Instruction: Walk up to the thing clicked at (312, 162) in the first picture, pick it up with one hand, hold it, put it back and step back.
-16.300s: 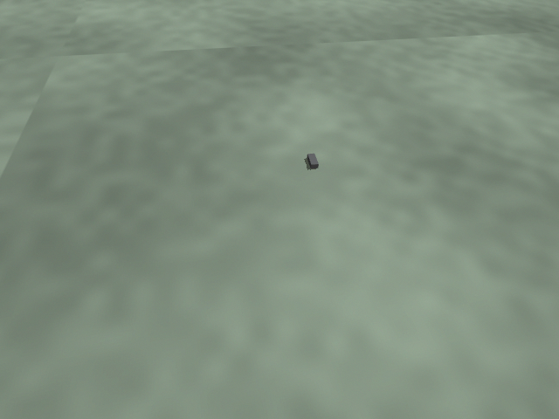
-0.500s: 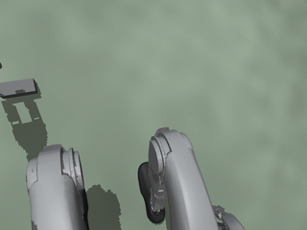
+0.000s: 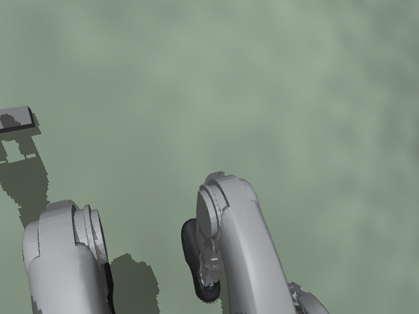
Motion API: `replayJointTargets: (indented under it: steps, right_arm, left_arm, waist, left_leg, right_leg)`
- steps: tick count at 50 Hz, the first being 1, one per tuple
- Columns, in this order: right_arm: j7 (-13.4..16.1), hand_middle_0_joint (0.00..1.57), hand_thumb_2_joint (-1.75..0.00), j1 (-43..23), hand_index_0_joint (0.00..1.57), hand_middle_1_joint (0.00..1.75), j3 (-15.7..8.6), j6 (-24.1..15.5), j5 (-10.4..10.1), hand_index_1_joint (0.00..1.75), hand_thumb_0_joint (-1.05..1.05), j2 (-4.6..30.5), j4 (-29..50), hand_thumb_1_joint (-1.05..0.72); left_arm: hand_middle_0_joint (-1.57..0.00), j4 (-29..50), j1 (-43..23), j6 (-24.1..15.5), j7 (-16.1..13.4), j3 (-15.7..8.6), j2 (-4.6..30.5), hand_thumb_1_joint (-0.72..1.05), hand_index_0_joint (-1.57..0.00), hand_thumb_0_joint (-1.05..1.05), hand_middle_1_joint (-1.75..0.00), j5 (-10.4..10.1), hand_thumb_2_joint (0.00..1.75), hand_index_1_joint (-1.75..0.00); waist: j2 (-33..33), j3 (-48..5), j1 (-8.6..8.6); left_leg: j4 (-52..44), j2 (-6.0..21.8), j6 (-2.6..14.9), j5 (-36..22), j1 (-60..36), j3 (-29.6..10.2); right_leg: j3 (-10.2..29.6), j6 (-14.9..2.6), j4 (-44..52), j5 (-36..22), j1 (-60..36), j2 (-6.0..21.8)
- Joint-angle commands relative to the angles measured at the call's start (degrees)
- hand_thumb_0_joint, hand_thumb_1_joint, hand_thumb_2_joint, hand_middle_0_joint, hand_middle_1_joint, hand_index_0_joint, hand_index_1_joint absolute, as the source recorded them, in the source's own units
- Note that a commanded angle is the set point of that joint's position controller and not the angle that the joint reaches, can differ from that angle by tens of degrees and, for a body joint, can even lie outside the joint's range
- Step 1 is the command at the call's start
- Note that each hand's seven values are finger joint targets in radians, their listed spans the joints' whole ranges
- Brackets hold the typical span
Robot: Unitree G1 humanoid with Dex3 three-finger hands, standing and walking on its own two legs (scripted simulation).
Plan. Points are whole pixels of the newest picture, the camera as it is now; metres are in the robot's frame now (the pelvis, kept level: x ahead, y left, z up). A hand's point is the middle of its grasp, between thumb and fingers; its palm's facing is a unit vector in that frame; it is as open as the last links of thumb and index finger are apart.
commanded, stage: rise first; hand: left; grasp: from above
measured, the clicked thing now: (6, 120) +0.50 +0.31 -0.30
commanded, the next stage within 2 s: none
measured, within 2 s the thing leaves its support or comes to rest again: neither
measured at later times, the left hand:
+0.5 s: hand out of the picture +0.45 +0.34 -0.19, palm faces -0.45 -0.12 -0.88, open 13.3 cm
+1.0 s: hand out of the picture +0.45 +0.34 -0.18, palm faces -0.45 -0.12 -0.88, open 12.6 cm
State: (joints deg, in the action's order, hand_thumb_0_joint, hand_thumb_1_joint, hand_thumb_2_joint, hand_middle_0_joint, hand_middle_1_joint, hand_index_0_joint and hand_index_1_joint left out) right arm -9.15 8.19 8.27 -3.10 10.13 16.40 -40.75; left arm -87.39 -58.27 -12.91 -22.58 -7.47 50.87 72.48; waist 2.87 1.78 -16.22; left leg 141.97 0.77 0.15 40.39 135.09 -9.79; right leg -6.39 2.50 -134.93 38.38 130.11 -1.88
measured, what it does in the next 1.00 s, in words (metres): stands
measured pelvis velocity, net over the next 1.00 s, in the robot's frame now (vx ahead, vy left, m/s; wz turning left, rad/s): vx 0.00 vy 0.00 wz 0.00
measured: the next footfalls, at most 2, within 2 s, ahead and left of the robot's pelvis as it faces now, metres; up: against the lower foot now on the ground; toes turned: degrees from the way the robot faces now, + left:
none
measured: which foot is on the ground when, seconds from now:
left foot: down 0.00-1.00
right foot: down 0.00-1.00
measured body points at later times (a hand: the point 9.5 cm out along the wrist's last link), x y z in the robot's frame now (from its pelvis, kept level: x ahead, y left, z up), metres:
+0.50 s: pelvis +0.00 +0.00 +0.00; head +0.25 +0.10 +0.36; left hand +0.47 +0.34 -0.13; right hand +0.05 -0.26 -0.09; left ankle +0.07 +0.12 -0.28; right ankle +0.11 -0.12 -0.28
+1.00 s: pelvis +0.00 +0.00 +0.00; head +0.25 +0.09 +0.36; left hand +0.47 +0.34 -0.13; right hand +0.05 -0.27 -0.09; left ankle +0.07 +0.12 -0.28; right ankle +0.11 -0.12 -0.28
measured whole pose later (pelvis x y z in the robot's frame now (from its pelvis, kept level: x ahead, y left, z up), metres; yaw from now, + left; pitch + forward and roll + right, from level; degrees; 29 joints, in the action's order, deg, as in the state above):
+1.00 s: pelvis +0.00 +0.00 +0.00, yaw +0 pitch +32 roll -10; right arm -9.7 9.0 8.4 -4.2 9.4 16.6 -40.4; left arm -86.1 -57.8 -12.6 -21.4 -6.8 50.5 71.7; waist 2.5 1.5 -16.2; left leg 141.4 0.6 0.1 39.7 134.9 -9.6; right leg -6.3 2.4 -134.4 37.8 130.0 -1.8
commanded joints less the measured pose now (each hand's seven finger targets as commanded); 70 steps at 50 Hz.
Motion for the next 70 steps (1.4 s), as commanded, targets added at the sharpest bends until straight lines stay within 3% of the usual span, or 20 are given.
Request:
replayJointTargets:
  steps: [1, 3, 5, 8, 12, 14, 16, 18, 20, 21, 32, 35, 40, 43, 53, 57, 60, 64, 66, 70]
  right_arm:
    - [0.7, 0.20, -0.90, 12.1, 0.20, 0.30, -4.3, -0.4, -0.4, 0.30, 0.00, 16.2, 0.3, -0.89]
    - [0.7, 0.20, -0.90, 12.7, 0.20, 0.30, -4.2, -0.4, -0.2, 0.30, 0.00, 16.3, 0.1, -0.89]
    - [0.7, 0.20, -0.90, 12.2, 0.20, 0.30, -4.2, -0.4, -0.4, 0.30, 0.00, 16.4, 0.3, -0.89]
    - [0.6, 0.20, -0.90, 12.5, 0.20, 0.30, -4.2, -0.5, -0.2, 0.30, 0.00, 16.3, 0.3, -0.89]
    - [0.4, 0.20, -0.90, 13.0, 0.20, 0.30, -4.1, -0.8, -0.3, 0.30, 0.00, 16.2, 0.2, -0.89]
    - [0.4, 0.20, -0.90, 12.4, 0.20, 0.30, -4.1, -0.5, -0.5, 0.30, 0.00, 15.9, 0.1, -0.90]
    - [0.3, 0.20, -0.90, 12.9, 0.20, 0.30, -4.2, -0.6, -0.6, 0.30, 0.00, 16.1, 0.1, -0.89]
    - [0.4, 0.20, -0.90, 12.6, 0.20, 0.30, -4.2, -0.6, -0.6, 0.30, 0.00, 16.1, 0.1, -0.89]
    - [0.3, 0.20, -0.90, 12.6, 0.20, 0.30, -4.3, -0.8, -0.7, 0.30, 0.00, 16.1, 0.1, -0.90]
    - [0.2, 0.20, -0.90, 12.8, 0.20, 0.30, -4.3, -0.8, -0.7, 0.30, 0.00, 16.1, 0.2, -0.89]
    - [0.2, 0.20, -0.90, 12.6, 0.20, 0.30, -4.2, -0.8, -0.7, 0.30, 0.00, 16.1, 0.5, -0.89]
    - [0.3, 0.20, -0.90, 12.9, 0.20, 0.30, -4.3, -0.9, -0.8, 0.30, 0.00, 16.1, 0.3, -0.89]
    - [0.2, 0.20, -0.90, 12.7, 0.20, 0.30, -4.5, -1.2, -1.1, 0.30, 0.00, 15.9, 0.2, -0.89]
    - [0.3, 0.20, -0.90, 12.9, 0.20, 0.30, -4.5, -1.2, -1.1, 0.30, 0.00, 16.1, 0.3, -0.90]
    - [0.0, 0.20, -0.90, 13.2, 0.20, 0.30, -4.7, -1.3, -1.2, 0.30, 0.00, 15.9, 0.1, -0.89]
    - [-0.1, 0.20, -0.90, 13.3, 0.20, 0.30, -4.7, -1.1, -1.2, 0.30, 0.00, 15.7, 0.1, -0.89]
    - [-0.2, 0.20, -0.90, 13.5, 0.20, 0.30, -4.5, -1.2, -1.1, 0.30, 0.00, 15.9, 0.1, -0.89]
    - [-0.1, 0.20, -0.90, 13.0, 0.20, 0.30, -4.4, -1.2, -1.1, 0.30, 0.00, 15.9, 0.2, -0.89]
    - [-0.3, 0.20, -0.90, 12.8, 0.20, 0.30, -4.5, -1.3, -1.0, 0.30, 0.00, 15.9, 0.3, -0.89]
    - [-0.2, 0.20, -0.90, 13.2, 0.20, 0.30, -4.5, -1.2, -1.1, 0.30, 0.00, 15.9, 0.1, -0.89]
  left_arm:
    - [-0.17, 6.6, -15.9, 0.0, -2.5, -1.1, 15.3, -0.43, -0.17, 0.00, -0.91, -0.8, 0.91, -0.91]
    - [-0.19, 8.2, -16.9, -0.1, -2.7, -1.7, 16.1, -0.43, -0.18, 0.00, -0.88, -0.3, 0.91, -0.89]
    - [-0.19, 8.4, -16.4, -0.1, -3.0, -2.3, 16.7, -0.42, -0.18, 0.00, -0.88, -0.7, 0.91, -0.89]
    - [-0.18, 7.3, -16.0, 0.3, -2.8, -1.1, 15.1, -0.42, -0.18, 0.00, -0.89, -0.4, 0.91, -0.90]
    - [-0.20, 9.0, -16.3, 0.5, -2.3, -1.8, 16.2, -0.39, -0.20, 0.00, -0.88, -1.2, 0.88, -0.88]
    - [-0.21, 8.2, -15.6, 0.6, -2.0, -1.0, 15.4, -0.40, -0.21, 0.00, -0.87, -1.1, 0.89, -0.88]
    - [-0.21, 7.3, -16.1, 0.5, -1.6, -0.3, 14.4, -0.39, -0.21, 0.00, -0.88, -1.6, 0.88, -0.88]
    - [-0.21, 8.5, -16.3, 0.3, -1.7, -0.8, 15.8, -0.39, -0.21, 0.00, -0.88, -1.3, 0.88, -0.88]
    - [-0.22, 8.7, -16.0, 0.4, -1.7, -0.4, 14.7, -0.38, -0.21, 0.00, -0.87, -1.3, 0.87, -0.87]
    - [-0.22, 8.6, -16.4, 0.4, -1.7, 0.0, 14.0, -0.38, -0.22, 0.00, -0.87, -1.0, 0.87, -0.87]
    - [-0.26, 9.4, -16.9, 0.5, -2.6, -1.4, 15.3, -0.33, -0.26, 0.00, -0.82, -1.1, 0.83, -0.83]
    - [-0.26, 9.2, -17.6, 0.9, -2.2, -0.5, 14.6, -0.33, -0.26, 0.00, -0.83, -0.7, 0.83, -0.83]
    - [-0.29, 7.0, -15.4, 1.1, -1.6, 0.2, 13.2, -0.30, -0.29, 0.00, -0.79, -1.4, 0.80, -0.80]
    - [-0.31, 9.1, -16.6, 0.9, -1.3, -1.1, 15.9, -0.28, -0.31, 0.00, -0.78, -1.7, 0.79, -0.78]
    - [-0.34, 8.7, -16.2, 0.5, -1.2, 0.2, 13.3, -0.25, -0.34, 0.00, -0.74, -1.5, 0.77, -0.75]
    - [-0.36, 9.5, -15.7, 0.6, -1.5, -1.2, 15.4, -0.21, -0.36, 0.00, -0.73, -1.5, 0.73, -0.73]
    - [-0.35, 8.0, -16.8, 0.8, -1.2, -0.2, 13.8, -0.23, -0.35, 0.00, -0.74, -1.7, 0.75, -0.74]
    - [-0.37, 8.5, -16.0, 0.4, -1.2, -0.9, 15.4, -0.20, -0.37, 0.00, -0.71, -1.5, 0.73, -0.71]
    - [-0.37, 8.9, -16.0, 0.4, -1.1, -0.2, 13.8, -0.20, -0.37, 0.00, -0.71, -1.4, 0.73, -0.72]
    - [-0.38, 10.1, -17.5, 0.2, -1.6, -0.7, 14.8, -0.20, -0.37, 0.00, -0.69, -1.4, 0.73, -0.70]
  waist:
    - [-23.4, -37.1, -0.81]
    - [-23.3, -38.6, -1.04]
    - [-23.6, -39.3, -0.16]
    - [-24.6, -38.0, -1.08]
    - [-23.5, -39.2, -0.98]
    - [-23.1, -39.6, -0.53]
    - [-21.7, -37.4, -1.44]
    - [-22.3, -39.1, -0.66]
    - [-23.3, -38.2, -0.46]
    - [-23.4, -38.1, -1.52]
    - [-23.5, -39.2, -0.59]
    - [-23.3, -38.5, -1.35]
    - [-22.1, -37.6, -0.99]
    - [-21.6, -38.9, -0.51]
    - [-22.6, -38.5, -0.88]
    - [-22.3, -40.2, 0.08]
    - [-21.4, -38.4, -1.50]
    - [-22.1, -39.0, -0.20]
    - [-23.2, -38.7, -0.58]
    - [-22.6, -39.6, -0.64]
  left_leg:
    - [-15.2, -0.2, 0.94, -11.2, -29.9, 4.7]
    - [-14.9, -0.2, 1.02, -11.7, -30.3, 4.9]
    - [-15.3, -0.3, 0.92, -11.8, -30.6, 4.8]
    - [-15.4, -0.2, 0.73, -12.0, -30.9, 4.5]
    - [-14.8, -0.2, 1.12, -13.2, -29.8, 5.1]
    - [-14.9, -0.2, 1.14, -12.7, -29.6, 5.0]
    - [-14.8, -0.2, 1.34, -11.2, -27.6, 5.0]
    - [-14.8, -0.3, 1.30, -10.8, -28.5, 5.1]
    - [-15.5, -0.1, 0.91, -11.3, -30.1, 4.7]
    - [-15.4, -0.1, 0.85, -11.5, -30.3, 4.5]
    - [-15.7, -0.4, 1.06, -11.0, -29.7, 5.2]
    - [-15.6, -0.3, 1.04, -11.2, -30.3, 4.9]
    - [-15.4, -0.4, 1.14, -11.1, -29.5, 5.1]
    - [-15.0, -0.4, 1.43, -11.2, -28.5, 5.4]
    - [-15.5, -0.4, 1.03, -11.7, -30.5, 5.1]
    - [-15.1, -0.4, 1.26, -12.6, -29.1, 5.8]
    - [-14.8, -0.4, 1.34, -12.4, -28.5, 5.4]
    - [-15.5, -0.5, 1.18, -11.5, -28.6, 5.4]
    - [-16.1, -0.4, 0.84, -11.5, -30.5, 5.0]
    - [-15.4, -0.5, 1.07, -12.1, -29.6, 5.3]
  right_leg:
    - [-5.2, -4.36, 11.7, -12.5, -18.2, -1.7]
    - [-5.2, -4.21, 11.8, -13.1, -19.4, -1.7]
    - [-5.2, -4.30, 11.5, -12.9, -18.9, -1.7]
    - [-5.5, -4.41, 11.3, -13.3, -18.2, -1.7]
    - [-5.0, -4.02, 12.1, -14.6, -20.7, -1.7]
    - [-5.0, -4.12, 12.1, -14.1, -20.5, -1.9]
    - [-5.0, -4.01, 12.6, -13.1, -20.2, -1.9]
    - [-4.8, -4.04, 12.7, -12.7, -20.5, -1.9]
    - [-5.2, -4.32, 12.0, -12.8, -18.9, -1.8]
    - [-5.3, -4.29, 11.9, -13.0, -18.7, -1.8]
    - [-5.1, -4.20, 12.6, -12.6, -19.5, -1.7]
    - [-5.1, -4.25, 12.5, -12.8, -18.7, -1.7]
    - [-4.9, -4.25, 12.6, -12.7, -18.7, -1.6]
    - [-4.5, -3.97, 13.0, -12.9, -20.6, -1.6]
    - [-4.8, -4.33, 12.6, -13.0, -18.7, -1.6]
    - [-4.3, -4.07, 12.9, -13.8, -21.5, -1.6]
    - [-4.6, -3.99, 12.9, -13.9, -20.4, -1.6]
    - [-4.5, -4.20, 12.8, -12.6, -20.9, -1.6]
    - [-5.0, -4.40, 12.4, -12.5, -19.4, -1.7]
    - [-4.7, -4.22, 12.6, -13.3, -20.3, -1.6]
